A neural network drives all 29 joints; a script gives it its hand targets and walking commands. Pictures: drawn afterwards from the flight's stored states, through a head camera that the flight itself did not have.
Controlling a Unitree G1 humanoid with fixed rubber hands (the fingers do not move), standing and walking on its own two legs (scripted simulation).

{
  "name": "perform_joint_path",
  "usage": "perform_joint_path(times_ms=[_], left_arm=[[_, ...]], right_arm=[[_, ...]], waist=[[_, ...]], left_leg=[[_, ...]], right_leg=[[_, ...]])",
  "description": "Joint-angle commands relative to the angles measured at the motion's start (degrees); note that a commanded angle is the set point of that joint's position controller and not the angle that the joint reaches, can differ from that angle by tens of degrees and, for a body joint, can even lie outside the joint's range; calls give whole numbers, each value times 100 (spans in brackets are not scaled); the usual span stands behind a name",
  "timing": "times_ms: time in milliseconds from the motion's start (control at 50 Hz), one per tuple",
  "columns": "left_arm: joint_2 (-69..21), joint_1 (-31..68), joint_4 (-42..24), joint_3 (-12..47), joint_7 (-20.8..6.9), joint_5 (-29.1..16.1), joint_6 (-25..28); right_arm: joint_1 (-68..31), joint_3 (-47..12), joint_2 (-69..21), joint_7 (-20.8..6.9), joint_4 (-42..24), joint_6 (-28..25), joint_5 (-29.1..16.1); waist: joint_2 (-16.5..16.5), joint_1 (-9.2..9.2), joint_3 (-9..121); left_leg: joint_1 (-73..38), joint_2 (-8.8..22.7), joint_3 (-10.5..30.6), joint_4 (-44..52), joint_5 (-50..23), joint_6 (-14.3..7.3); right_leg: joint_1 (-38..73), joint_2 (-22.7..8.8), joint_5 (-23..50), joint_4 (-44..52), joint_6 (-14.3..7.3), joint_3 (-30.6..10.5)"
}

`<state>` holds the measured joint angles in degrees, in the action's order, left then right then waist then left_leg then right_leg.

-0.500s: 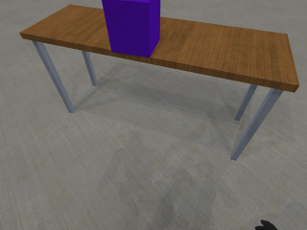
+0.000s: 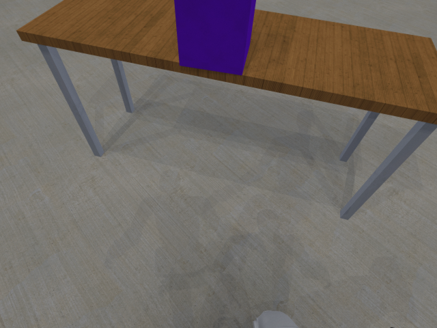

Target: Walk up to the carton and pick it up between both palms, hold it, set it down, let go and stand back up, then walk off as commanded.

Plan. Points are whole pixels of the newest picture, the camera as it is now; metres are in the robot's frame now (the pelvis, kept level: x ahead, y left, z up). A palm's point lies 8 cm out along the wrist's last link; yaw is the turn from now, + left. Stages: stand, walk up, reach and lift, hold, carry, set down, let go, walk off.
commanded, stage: walk up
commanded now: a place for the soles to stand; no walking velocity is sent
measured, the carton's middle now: (218, 17) +0.96 +0.01 +0.09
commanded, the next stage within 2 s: none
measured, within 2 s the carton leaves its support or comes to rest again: neither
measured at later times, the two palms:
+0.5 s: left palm (4, 301) +0.19 +0.41 -0.09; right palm (356, 297) +0.20 -0.27 -0.11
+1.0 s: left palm (34, 269) +0.26 +0.40 -0.12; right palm out of the picture +0.11 -0.26 -0.07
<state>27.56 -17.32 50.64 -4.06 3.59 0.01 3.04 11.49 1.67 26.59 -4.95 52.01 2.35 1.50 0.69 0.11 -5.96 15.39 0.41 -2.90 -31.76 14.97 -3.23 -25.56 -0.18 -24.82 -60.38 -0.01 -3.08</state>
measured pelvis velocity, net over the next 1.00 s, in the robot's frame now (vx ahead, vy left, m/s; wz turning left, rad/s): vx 0.10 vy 0.09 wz -0.24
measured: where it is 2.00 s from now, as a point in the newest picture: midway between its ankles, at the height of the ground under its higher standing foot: outside the picture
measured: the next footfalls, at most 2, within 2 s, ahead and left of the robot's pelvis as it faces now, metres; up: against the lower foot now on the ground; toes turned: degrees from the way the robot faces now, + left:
right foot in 0.34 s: +0.20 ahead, -0.08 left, +0.00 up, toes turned -6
left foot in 0.60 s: +0.19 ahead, +0.20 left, +0.00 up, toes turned -7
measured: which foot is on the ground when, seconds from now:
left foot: down 0.00-0.34, up 0.36-0.58, down 0.60-1.00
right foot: up 0.00-0.32, down 0.34-0.60, up 0.62-1.00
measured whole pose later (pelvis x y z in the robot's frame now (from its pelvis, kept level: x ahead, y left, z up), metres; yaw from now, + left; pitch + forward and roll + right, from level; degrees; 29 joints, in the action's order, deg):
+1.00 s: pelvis +0.10 +0.09 -0.01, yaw -14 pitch -2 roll -2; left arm 27.1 -14.3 44.2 -4.0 -0.3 0.0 -2.5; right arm 11.1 1.6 25.8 1.4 48.5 -1.4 1.5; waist -3.1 0.0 -8.4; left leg 16.5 5.4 -4.5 -35.5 17.4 -0.9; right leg -26.3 3.5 -24.3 -56.0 -1.5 -6.2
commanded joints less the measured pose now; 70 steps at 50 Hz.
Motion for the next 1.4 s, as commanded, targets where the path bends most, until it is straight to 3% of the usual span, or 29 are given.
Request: perform_joint_path(times_ms=[0,120,240,280,300,320,340,360,400,460,500,560,580,600,620,640,700,800,840,960,1060,1080,1100,1120,1140,1180,1220,1300,1380], left_arm=[[1024,-722,-51,-259,-85,-23,-21],[849,-554,-124,-202,-49,21,-32],[518,-504,-226,-90,60,1,34],[554,-1008,-121,-109,99,22,75],[730,-1570,22,-193,138,84,102],[1180,-1759,-19,-348,179,161,117],[1479,-1504,-264,-418,216,151,103],[1636,-1115,-414,-429,211,61,118],[1329,-627,-541,-338,244,15,137],[919,53,-671,-155,62,157,102],[1011,63,-782,-195,-60,242,-24],[1100,468,-1069,-241,-202,135,-299],[838,496,-1158,-187,-223,115,-390],[464,319,-1226,-99,-233,94,-451],[548,198,-1208,-123,-208,189,-527],[959,250,-1165,-234,-169,231,-577],[912,-42,-925,-306,-337,158,-600],[700,-94,-958,-242,-396,175,-589],[631,18,-931,-233,-386,144,-589],[681,252,-914,-251,-449,199,-523],[687,-626,-586,-394,-513,221,-413],[807,-818,-472,-460,-484,269,-383],[1031,-636,-565,-511,-460,334,-346],[1486,-263,-820,-540,-423,361,-302],[1574,131,-902,-550,-422,318,-312],[1364,476,-932,-471,-371,289,-277],[1018,479,-926,-374,-354,236,-224],[992,270,-967,-340,-348,202,-211],[915,656,-1053,-239,-377,114,-344]], right_arm=[[107,656,1086,109,-804,-193,101],[312,655,1010,131,-909,-123,93],[250,594,803,241,-1007,-56,99],[-154,579,808,284,-1106,-50,-20],[-473,531,704,296,-1240,-61,-106],[-425,463,503,297,-1331,-83,-185],[-218,412,419,309,-1324,-56,-208],[-221,510,936,371,-1176,32,-88],[-425,485,866,386,-988,58,-75],[-54,403,585,309,-595,-30,-203],[-121,390,556,300,-587,-81,-258],[420,476,611,470,-322,-191,-235],[623,531,831,540,-246,-221,-142],[556,582,1273,597,-310,-264,12],[127,662,1802,629,-479,-311,-21],[-193,735,1970,653,-615,-323,-68],[-312,617,1417,715,-716,-450,-95],[538,607,1150,741,-608,-544,-137],[559,620,1185,753,-621,-540,-111],[227,626,1382,688,-722,-506,-84],[-629,578,1410,603,-938,-387,-80],[-446,495,1181,605,-891,-339,-75],[-140,399,855,608,-845,-296,-105],[-219,298,591,633,-974,-255,-180],[-510,401,983,692,-891,-226,-155],[-241,432,1039,652,-625,-218,-168],[48,427,950,583,-454,-275,-109],[-99,389,796,564,-487,-339,-128],[244,375,613,610,-322,-464,-129]], waist=[[638,328,144],[759,447,-6],[705,391,203],[462,-7,634],[287,-399,913],[-512,-604,1142],[-1411,-493,1283],[-468,-406,1089],[106,-234,449],[-829,58,471],[-1497,-73,531],[-1250,174,658],[-662,314,530],[531,337,195],[944,131,25],[670,118,-120],[354,-195,-100],[571,82,696],[799,134,685],[900,209,507],[759,-358,733],[311,-384,805],[-691,-328,542],[-1821,-258,133],[-1008,-316,37],[-717,-114,-158],[-664,-54,390],[-860,-205,588],[-822,97,675]], left_leg=[[-1024,1061,1201,1786,930,-388],[-1385,1076,881,1484,-500,-428],[-1595,1013,348,396,-3824,-394],[-1599,715,-29,-644,-4147,-112],[-1038,570,-149,-1449,-3887,149],[242,225,9,-2510,-2550,437],[1651,-405,246,-3613,1711,769],[1642,-48,1156,-4235,2304,767],[1701,146,1257,-4408,1681,540],[787,92,473,-2503,1393,349],[410,-55,98,-1650,1658,402],[-770,-113,-200,-131,-20,504],[-915,10,88,351,-146,629],[-606,1051,1739,1455,886,468],[139,2359,3255,1863,937,39],[649,2738,3572,1945,913,-476],[-38,1717,1738,1197,-534,-114],[-1813,1524,1194,610,-2988,292],[-1842,1567,1023,570,-3080,19],[-1032,1932,885,555,-1676,-757],[431,1749,315,-138,-89,-559],[738,1421,108,-863,363,-368],[1212,874,-271,-1782,1084,-83],[2060,102,-163,-2630,2228,264],[1715,169,457,-2952,2269,245],[1500,283,615,-2886,1761,245],[1313,221,477,-2505,1366,292],[908,74,302,-1547,1566,317],[-581,-85,52,390,427,187]], right_leg=[[-896,-39,494,300,12,207],[-1004,22,517,991,6,541],[-246,27,952,2064,-150,964],[606,185,2172,3235,-239,1066],[1525,104,2989,3798,-369,822],[2579,-598,3222,3708,-734,-615],[3286,-2025,3960,3665,-1634,-2744],[2457,-2618,3041,3733,-2295,-3630],[1709,-2174,2783,3841,-2011,-2732],[1011,-960,3632,3366,-1204,-783],[760,-917,3553,3181,-1279,-802],[117,-789,2892,2473,-993,-775],[-273,-456,1582,1974,-705,-654],[-843,284,207,1275,-374,-615],[-944,648,-816,398,-88,-724],[-700,521,-918,-388,-90,-1022],[-830,323,89,-634,-78,-933],[-949,346,373,-387,71,-739],[-939,291,366,-111,81,-600],[-362,2,-8,811,76,-157],[1539,27,778,2474,-141,436],[1956,172,749,2689,-220,186],[1780,-273,244,3627,-416,-1033],[1242,-1322,215,4547,-916,-3370],[559,-1425,-617,4699,-1250,-3612],[358,-1057,-977,4496,-1150,-3008],[1014,-719,130,3975,-1027,-2257],[1089,-842,951,3670,-1244,-2192],[419,-672,1622,2998,-1067,-1685]])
